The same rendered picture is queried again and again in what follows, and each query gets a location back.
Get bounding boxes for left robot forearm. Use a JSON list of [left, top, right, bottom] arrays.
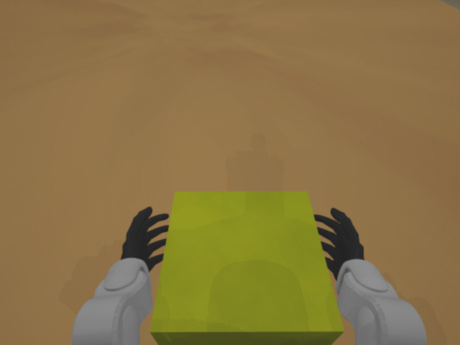
[[71, 258, 153, 345]]

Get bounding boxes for right robot hand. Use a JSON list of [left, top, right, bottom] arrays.
[[314, 208, 364, 281]]

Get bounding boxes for right robot forearm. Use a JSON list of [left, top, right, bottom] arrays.
[[336, 259, 427, 345]]

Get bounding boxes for left robot hand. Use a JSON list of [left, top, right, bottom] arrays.
[[121, 207, 169, 272]]

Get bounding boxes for carton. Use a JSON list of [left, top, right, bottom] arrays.
[[150, 191, 344, 345]]

